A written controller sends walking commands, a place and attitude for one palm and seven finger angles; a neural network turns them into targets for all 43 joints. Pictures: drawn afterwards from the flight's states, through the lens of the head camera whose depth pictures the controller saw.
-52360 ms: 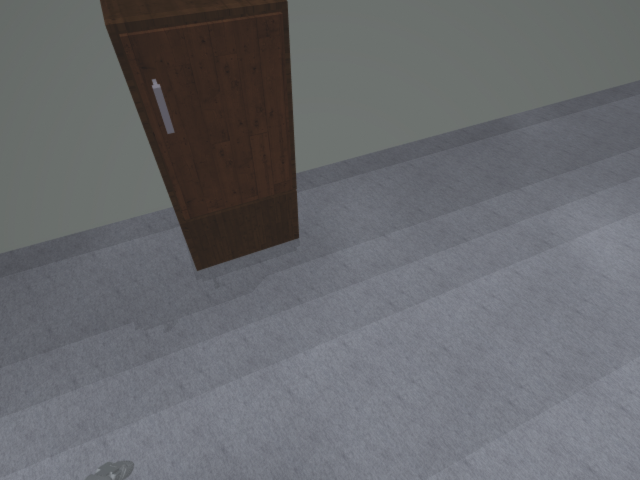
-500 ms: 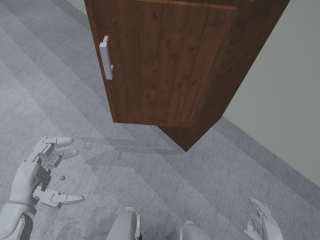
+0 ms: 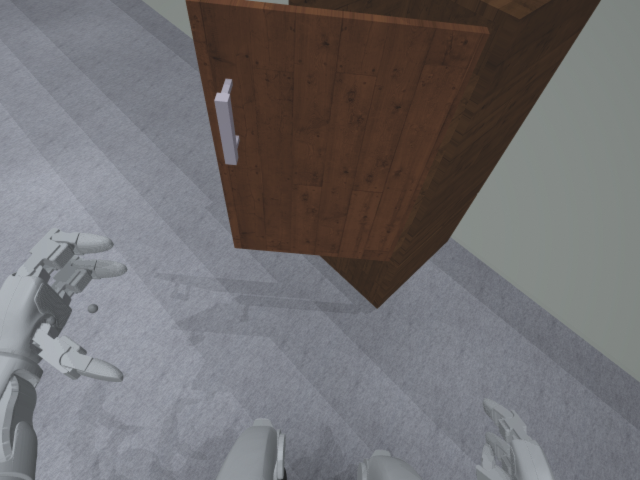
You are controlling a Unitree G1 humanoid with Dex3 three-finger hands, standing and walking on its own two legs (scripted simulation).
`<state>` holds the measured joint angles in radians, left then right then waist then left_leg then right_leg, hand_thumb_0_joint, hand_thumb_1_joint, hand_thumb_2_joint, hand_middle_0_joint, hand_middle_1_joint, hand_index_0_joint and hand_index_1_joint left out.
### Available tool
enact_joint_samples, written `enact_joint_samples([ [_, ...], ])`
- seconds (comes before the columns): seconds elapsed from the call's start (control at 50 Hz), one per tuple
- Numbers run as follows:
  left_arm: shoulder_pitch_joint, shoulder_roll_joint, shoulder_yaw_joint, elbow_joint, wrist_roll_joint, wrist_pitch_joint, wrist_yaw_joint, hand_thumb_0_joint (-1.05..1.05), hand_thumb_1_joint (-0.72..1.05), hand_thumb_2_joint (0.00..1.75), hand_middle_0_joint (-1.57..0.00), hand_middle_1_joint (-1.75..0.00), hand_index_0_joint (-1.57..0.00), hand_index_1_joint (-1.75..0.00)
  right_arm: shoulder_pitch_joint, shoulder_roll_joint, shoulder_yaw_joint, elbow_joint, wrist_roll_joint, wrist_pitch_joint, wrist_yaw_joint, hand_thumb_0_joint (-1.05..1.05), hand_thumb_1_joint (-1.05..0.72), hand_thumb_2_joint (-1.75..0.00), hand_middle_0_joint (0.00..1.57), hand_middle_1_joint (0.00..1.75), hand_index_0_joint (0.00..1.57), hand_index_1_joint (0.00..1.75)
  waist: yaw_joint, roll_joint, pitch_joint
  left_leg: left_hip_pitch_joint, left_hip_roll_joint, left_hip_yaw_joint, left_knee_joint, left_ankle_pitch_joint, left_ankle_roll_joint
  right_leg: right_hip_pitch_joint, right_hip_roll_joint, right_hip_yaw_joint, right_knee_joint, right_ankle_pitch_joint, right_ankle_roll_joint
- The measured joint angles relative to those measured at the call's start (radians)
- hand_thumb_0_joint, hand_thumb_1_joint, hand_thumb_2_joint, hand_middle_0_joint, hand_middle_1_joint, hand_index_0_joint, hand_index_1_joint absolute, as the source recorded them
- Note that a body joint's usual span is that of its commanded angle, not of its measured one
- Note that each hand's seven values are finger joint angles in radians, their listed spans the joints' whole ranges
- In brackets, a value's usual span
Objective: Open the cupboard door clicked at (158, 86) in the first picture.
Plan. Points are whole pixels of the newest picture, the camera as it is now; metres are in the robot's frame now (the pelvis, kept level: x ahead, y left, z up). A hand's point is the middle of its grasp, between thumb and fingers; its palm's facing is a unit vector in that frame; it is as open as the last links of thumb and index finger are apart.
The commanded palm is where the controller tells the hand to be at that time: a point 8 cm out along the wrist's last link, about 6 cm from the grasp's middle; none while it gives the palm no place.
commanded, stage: raise the hand with hooked fingers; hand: left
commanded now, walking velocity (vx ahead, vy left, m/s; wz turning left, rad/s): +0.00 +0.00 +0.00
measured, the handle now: (229, 123) +0.62 +0.19 +0.04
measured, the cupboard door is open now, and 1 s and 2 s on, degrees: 43 43 43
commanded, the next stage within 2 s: move the hooked fingers beside the handle in 0.48 s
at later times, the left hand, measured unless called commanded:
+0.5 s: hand (119, 307) +0.29 +0.25 +0.05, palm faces +0.00 -1.00 -0.05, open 14.0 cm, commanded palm +0.27 +0.30 +0.05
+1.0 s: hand (151, 244) +0.38 +0.24 +0.04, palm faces -0.01 -1.00 -0.02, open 14.0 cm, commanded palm +0.35 +0.30 +0.05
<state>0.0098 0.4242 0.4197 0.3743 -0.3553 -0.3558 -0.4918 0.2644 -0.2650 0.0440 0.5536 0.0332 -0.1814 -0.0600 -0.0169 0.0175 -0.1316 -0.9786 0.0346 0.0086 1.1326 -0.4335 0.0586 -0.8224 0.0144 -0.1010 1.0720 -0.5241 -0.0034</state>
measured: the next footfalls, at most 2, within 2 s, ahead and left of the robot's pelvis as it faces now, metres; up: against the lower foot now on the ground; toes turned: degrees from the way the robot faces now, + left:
none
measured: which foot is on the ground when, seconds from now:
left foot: down 0.00-1.00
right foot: down 0.00-1.00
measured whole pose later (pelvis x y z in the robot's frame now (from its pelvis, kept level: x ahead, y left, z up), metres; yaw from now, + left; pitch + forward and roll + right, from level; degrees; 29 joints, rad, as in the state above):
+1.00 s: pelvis +0.01 -0.03 -0.01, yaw -1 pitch +19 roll -3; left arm -0.32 0.49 0.46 0.70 -0.29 -0.32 -0.50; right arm 0.29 -0.28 0.04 0.59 0.04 -0.13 -0.06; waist -0.06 0.02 -0.14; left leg -1.04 0.07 0.01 1.16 -0.45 0.02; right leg -0.90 0.04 -0.09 1.13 -0.55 -0.04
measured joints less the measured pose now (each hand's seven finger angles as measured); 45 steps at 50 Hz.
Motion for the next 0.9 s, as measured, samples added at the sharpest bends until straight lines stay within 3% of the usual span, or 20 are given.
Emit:
enact_joint_samples([
  [0.1, -0.01, 0.011, 0.003, 0.042, -0.01, 0.039, -0.028, -0.02, -0.5, 0.3, -0.3, -1.2, -0.3, -1.2, 0.022, -0.012, -0.01, -0.002, 0.006, 0.006, 0.001, 0.01, -0.9, -0.9, 0.21, 0.3, 0.21, 0.3, -0.008, 0.007, -0.005, 0.003, 0.004, 0.004, -0.012, 0.002, -0.002, -0.001, 0.004, 0.005, -0.011, 0.004, -0.002],
  [0.28, 0.011, -0.022, 0.006, 0.022, -0.006, -0.019, -0.003, -0.02, -0.5, 0.3, -0.3, -1.2, -0.3, -1.2, 0.028, -0.016, -0.022, -0.003, 0.0, 0.007, 0.011, 0.01, -0.9, -0.9, 0.21, 0.3, 0.2, 0.3, -0.015, -0.002, -0.006, -0.004, 0.01, 0.007, -0.004, -0.005, -0.011, -0.015, 0.008, 0.009, 0.008, -0.007, -0.011],
  [0.62, -0.008, -0.02, 0.0, 0.059, -0.01, -0.01, -0.014, -0.02, -0.5, 0.3, -0.3, -1.2, -0.3, -1.2, 0.001, -0.007, -0.009, -0.011, 0.007, 0.018, 0.003, 0.01, -0.9, -0.9, 0.21, 0.3, 0.2, 0.3, -0.002, 0.011, -0.015, 0.001, 0.015, -0.006, 0.001, -0.007, -0.03, -0.013, 0.016, -0.002, 0.022, -0.019, -0.03],
  [0.76, -0.148, 0.002, 0.003, 0.171, 0.022, -0.018, -0.017, -0.02, -0.5, 0.3, -0.3, -1.2, -0.3, -1.2, -0.012, -0.018, -0.003, 0.016, 0.005, 0.014, -0.012, 0.01, -0.9, -0.9, 0.21, 0.3, 0.21, 0.3, -0.001, 0.007, -0.002, -0.037, 0.018, -0.02, 0.035, -0.014, -0.037, -0.046, 0.019, -0.015, 0.054, -0.03, -0.038],
  [0.9, -0.277, 0.036, 0.011, 0.25, 0.047, 0.006, -0.025, -0.02, -0.5, 0.3, -0.3, -1.2, -0.3, -1.2, -0.003, -0.015, -0.005, 0.036, 0.006, 0.03, -0.012, 0.01, -0.9, -0.9, 0.21, 0.3, 0.2, 0.3, -0.025, 0.004, -0.001, -0.058, 0.026, -0.013, 0.04, -0.016, -0.038, -0.071, 0.026, -0.007, 0.061, -0.029, -0.039],
])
